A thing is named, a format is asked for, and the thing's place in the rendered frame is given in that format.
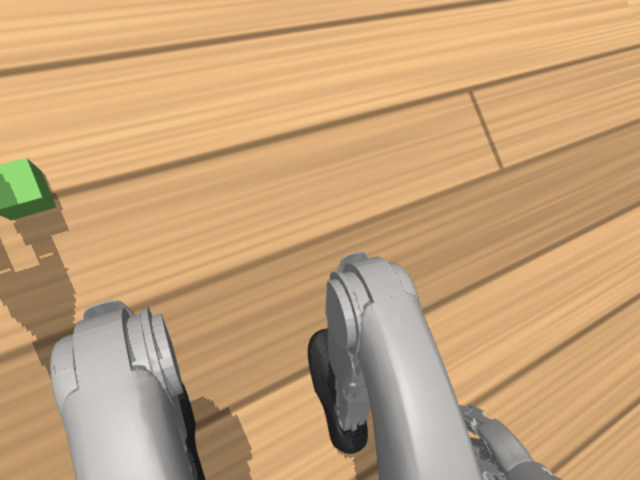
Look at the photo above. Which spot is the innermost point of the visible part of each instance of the left robot foot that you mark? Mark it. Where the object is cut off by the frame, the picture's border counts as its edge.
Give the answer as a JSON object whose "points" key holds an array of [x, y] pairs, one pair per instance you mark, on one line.
{"points": [[190, 440]]}

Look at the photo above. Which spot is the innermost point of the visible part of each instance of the cube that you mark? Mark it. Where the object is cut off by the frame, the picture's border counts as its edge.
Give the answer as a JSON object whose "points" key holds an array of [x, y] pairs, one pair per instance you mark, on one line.
{"points": [[23, 190]]}

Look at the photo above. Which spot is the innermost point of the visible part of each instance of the right robot arm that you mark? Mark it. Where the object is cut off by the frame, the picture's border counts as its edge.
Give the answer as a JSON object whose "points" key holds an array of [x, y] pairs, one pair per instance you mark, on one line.
{"points": [[530, 470]]}

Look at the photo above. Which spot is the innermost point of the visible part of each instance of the right robot foot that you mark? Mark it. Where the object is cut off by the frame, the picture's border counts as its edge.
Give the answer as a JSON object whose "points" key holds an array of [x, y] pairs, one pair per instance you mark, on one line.
{"points": [[323, 379]]}

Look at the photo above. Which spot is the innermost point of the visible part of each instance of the right robot hand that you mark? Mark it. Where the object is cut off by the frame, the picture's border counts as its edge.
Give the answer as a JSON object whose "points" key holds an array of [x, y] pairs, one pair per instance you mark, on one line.
{"points": [[497, 450]]}

